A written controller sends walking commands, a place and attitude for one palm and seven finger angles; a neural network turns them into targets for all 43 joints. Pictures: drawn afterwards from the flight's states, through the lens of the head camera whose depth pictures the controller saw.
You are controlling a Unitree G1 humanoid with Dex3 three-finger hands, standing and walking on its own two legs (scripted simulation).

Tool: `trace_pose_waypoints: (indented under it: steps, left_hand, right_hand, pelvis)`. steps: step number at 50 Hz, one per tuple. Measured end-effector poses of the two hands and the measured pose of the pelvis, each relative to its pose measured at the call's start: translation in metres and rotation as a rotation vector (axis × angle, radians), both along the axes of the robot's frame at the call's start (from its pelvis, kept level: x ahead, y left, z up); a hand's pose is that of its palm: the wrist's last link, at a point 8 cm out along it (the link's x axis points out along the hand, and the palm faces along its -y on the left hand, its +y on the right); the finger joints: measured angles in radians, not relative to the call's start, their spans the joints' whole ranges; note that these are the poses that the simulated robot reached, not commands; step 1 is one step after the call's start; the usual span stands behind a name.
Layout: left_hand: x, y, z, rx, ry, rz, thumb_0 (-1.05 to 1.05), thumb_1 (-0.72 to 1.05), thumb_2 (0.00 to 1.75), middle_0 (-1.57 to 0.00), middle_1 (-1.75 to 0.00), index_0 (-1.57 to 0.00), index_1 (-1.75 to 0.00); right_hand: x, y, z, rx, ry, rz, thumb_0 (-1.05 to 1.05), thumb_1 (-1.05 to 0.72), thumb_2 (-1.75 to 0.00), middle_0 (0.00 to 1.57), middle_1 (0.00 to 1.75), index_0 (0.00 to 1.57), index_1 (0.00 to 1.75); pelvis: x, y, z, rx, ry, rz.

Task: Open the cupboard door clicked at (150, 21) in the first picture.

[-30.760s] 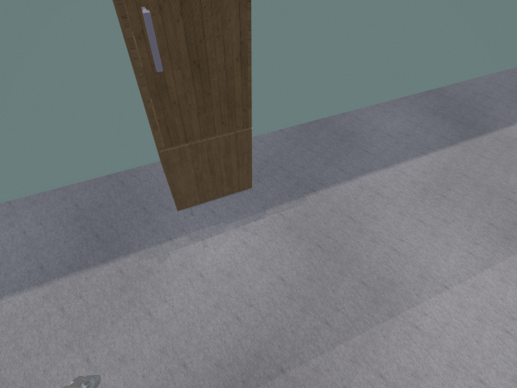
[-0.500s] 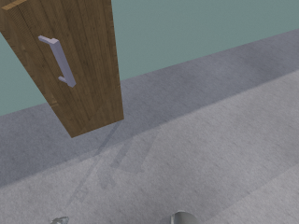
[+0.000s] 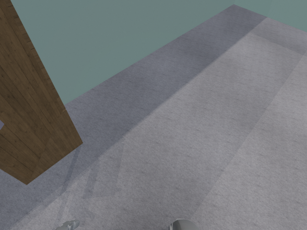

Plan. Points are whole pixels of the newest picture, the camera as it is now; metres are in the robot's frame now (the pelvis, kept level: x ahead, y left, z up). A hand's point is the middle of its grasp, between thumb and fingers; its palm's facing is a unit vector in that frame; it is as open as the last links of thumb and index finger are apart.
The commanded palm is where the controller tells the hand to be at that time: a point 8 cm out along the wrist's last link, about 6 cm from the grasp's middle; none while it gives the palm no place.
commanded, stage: walk to a spot facing it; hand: left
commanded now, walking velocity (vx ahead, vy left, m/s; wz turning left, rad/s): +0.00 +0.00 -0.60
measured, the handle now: out of the picture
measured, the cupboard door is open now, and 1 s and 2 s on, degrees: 38 38 38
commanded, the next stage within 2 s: turn to face it in 1.58 s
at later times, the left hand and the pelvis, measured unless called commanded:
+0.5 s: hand out of the picture +0.13 +0.15 -0.16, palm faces -0.22 -0.95 -0.21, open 7.4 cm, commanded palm none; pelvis +0.07 -0.04 +0.01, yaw -17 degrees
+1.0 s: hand (180, 125) +0.51 -0.09 -0.15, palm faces -0.62 -0.75 -0.24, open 7.4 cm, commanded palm none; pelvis +0.25 -0.14 -0.01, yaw -35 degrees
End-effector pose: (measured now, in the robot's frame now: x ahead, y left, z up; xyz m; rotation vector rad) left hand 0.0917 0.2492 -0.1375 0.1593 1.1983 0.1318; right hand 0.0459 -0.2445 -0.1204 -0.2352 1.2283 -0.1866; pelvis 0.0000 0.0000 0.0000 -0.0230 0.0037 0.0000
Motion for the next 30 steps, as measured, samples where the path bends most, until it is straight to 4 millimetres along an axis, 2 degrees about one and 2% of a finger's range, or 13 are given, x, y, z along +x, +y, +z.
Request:
trace_pose_waypoints:
  steps: [6,11,14,18,24,27,30]
  left_hand:
    - [0.026,-0.016,0.015,0.008,-0.013,-0.074,0.00,0.91,0.90,-0.20,-0.30,-0.20,-0.30]
    - [0.048,-0.039,0.014,0.059,-0.031,-0.164,0.00,0.91,0.90,-0.20,-0.30,-0.20,-0.30]
    - [0.048,-0.049,0.017,0.073,-0.022,-0.172,0.00,0.90,0.90,-0.20,-0.30,-0.20,-0.30]
    - [0.040,-0.056,0.022,0.071,0.040,-0.182,0.00,0.90,0.90,-0.20,-0.30,-0.20,-0.30]
    - [0.040,-0.056,0.016,0.039,0.148,-0.205,0.00,0.90,0.90,-0.20,-0.30,-0.20,-0.30]
    - [0.051,-0.051,0.008,0.023,0.193,-0.210,0.00,0.90,0.90,-0.20,-0.30,-0.20,-0.30]
    - [0.076,-0.045,-0.007,0.016,0.227,-0.236,0.00,0.90,0.90,-0.20,-0.30,-0.20,-0.30]
  right_hand:
    - [-0.029,-0.001,-0.002,0.044,0.056,-0.085,0.00,-0.91,-0.89,0.20,0.30,0.20,0.30]
    - [-0.051,-0.025,-0.025,0.080,0.076,-0.190,0.00,-0.91,-0.89,0.20,0.30,0.21,0.30]
    - [-0.052,-0.039,-0.027,0.081,0.106,-0.224,0.00,-0.91,-0.89,0.20,0.30,0.20,0.30]
    - [-0.030,-0.055,-0.013,0.065,0.059,-0.249,0.01,-0.91,-0.89,0.20,0.30,0.20,0.30]
    - [0.025,-0.067,0.007,0.028,-0.058,-0.272,0.01,-0.91,-0.89,0.20,0.30,0.20,0.30]
    - [0.057,-0.065,0.012,0.004,-0.109,-0.274,0.01,-0.91,-0.89,0.20,0.30,0.20,0.30]
    - [0.081,-0.062,0.009,-0.035,-0.168,-0.283,0.00,-0.91,-0.89,0.20,0.30,0.20,0.30]
  pelvis:
    - [0.005,-0.009,0.008,-0.005,0.009,-0.078]
    - [0.011,-0.029,-0.006,0.024,0.012,-0.151]
    - [0.014,-0.035,-0.003,0.024,-0.002,-0.176]
    - [0.028,-0.039,0.008,0.033,-0.001,-0.217]
    - [0.061,-0.039,0.013,0.035,0.012,-0.285]
    - [0.084,-0.035,0.010,0.030,0.017,-0.321]
    - [0.110,-0.030,-0.002,0.012,0.027,-0.367]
